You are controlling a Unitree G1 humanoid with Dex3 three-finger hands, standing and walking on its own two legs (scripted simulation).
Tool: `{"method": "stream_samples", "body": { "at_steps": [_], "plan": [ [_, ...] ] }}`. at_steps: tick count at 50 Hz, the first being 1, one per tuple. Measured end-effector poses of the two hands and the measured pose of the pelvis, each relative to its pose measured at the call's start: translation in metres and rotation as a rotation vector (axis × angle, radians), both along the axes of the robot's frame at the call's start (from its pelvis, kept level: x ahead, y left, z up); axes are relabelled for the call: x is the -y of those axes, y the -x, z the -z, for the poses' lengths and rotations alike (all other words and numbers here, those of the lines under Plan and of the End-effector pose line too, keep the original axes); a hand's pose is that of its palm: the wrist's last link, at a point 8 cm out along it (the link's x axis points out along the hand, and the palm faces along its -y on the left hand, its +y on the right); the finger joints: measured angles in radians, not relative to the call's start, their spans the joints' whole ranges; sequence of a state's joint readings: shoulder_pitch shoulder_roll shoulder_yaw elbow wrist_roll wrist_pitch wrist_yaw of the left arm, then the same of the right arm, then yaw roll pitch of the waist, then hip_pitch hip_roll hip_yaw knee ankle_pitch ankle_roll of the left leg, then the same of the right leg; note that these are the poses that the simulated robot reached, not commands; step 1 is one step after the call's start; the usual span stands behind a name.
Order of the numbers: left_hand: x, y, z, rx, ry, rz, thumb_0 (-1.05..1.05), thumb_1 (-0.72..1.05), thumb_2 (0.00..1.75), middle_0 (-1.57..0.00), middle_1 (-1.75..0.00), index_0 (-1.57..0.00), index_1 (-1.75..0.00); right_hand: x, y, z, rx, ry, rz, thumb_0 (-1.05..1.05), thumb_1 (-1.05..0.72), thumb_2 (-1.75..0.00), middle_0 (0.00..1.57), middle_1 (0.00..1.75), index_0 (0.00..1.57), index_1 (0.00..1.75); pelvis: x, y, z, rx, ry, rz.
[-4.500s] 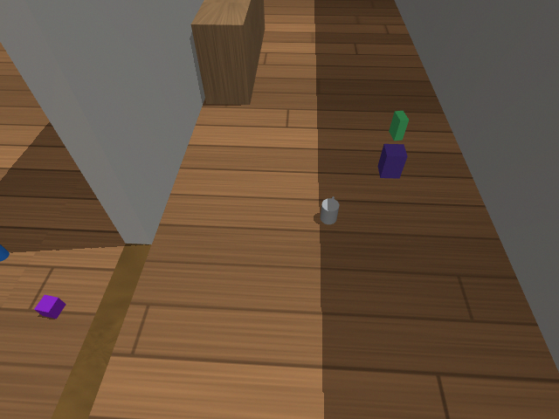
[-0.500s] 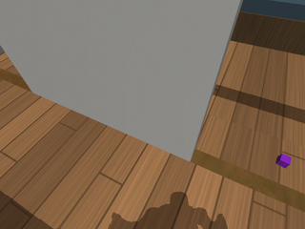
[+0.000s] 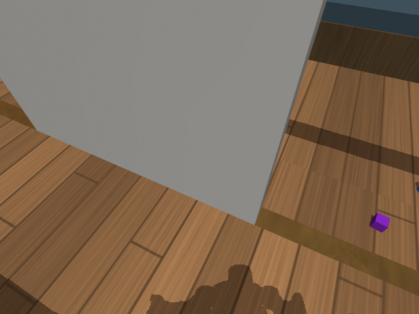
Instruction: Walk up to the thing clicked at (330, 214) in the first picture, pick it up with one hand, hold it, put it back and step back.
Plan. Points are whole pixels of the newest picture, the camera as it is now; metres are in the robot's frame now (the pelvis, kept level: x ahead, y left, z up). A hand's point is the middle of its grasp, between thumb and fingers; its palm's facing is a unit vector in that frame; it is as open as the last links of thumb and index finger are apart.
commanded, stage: stand
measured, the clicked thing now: out of the picture -0.53 -0.88 -0.73
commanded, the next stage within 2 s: none
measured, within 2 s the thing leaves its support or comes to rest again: neither
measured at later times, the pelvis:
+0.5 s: pelvis +0.00 -0.01 +0.00, yaw +0 degrees
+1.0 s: pelvis +0.01 -0.02 +0.00, yaw -1 degrees
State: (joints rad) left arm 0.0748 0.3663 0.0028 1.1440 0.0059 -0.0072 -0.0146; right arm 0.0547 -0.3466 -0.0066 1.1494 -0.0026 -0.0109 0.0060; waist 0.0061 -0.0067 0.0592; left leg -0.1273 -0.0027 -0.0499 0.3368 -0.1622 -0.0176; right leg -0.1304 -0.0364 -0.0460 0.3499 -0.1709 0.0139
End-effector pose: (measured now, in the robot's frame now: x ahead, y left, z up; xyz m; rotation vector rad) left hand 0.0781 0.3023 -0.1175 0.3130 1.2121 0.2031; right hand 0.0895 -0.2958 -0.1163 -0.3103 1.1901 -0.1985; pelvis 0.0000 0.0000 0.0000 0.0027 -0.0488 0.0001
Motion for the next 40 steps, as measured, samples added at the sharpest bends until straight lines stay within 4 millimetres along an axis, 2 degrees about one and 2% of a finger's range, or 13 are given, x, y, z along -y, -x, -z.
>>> {"method": "stream_samples", "body": {
  "at_steps": [10, 18, 29, 40],
  "plan": [
    [0.007, 0.011, -0.001, -0.023, -0.005, 0.000, 0.01, 0.90, 0.90, -0.21, -0.30, -0.21, -0.30, 0.002, 0.010, 0.005, -0.024, -0.022, 0.009, 0.00, -0.90, -0.90, 0.20, 0.30, 0.20, 0.30, 0.006, 0.002, -0.001, -0.001, -0.001, 0.005],
    [0.014, 0.012, -0.001, -0.029, -0.005, 0.005, 0.01, 0.90, 0.90, -0.21, -0.30, -0.21, -0.30, 0.009, 0.022, 0.008, -0.051, -0.022, 0.019, 0.00, -0.90, -0.90, 0.20, 0.30, 0.20, 0.30, 0.011, 0.002, 0.000, -0.007, -0.001, 0.008],
    [0.020, 0.002, -0.001, -0.018, -0.002, 0.016, 0.01, 0.90, 0.90, -0.21, -0.30, -0.21, -0.30, 0.017, 0.029, 0.007, -0.073, -0.011, 0.031, 0.00, -0.90, -0.90, 0.20, 0.30, 0.20, 0.30, 0.016, -0.002, 0.000, -0.011, 0.000, 0.009],
    [0.022, -0.011, -0.001, -0.009, 0.001, 0.026, 0.01, 0.90, 0.90, -0.21, -0.30, -0.21, -0.30, 0.018, 0.020, 0.007, -0.066, -0.009, 0.028, 0.00, -0.90, -0.90, 0.20, 0.30, 0.20, 0.30, 0.017, -0.010, -0.001, -0.016, 0.001, 0.013]
  ]
}}
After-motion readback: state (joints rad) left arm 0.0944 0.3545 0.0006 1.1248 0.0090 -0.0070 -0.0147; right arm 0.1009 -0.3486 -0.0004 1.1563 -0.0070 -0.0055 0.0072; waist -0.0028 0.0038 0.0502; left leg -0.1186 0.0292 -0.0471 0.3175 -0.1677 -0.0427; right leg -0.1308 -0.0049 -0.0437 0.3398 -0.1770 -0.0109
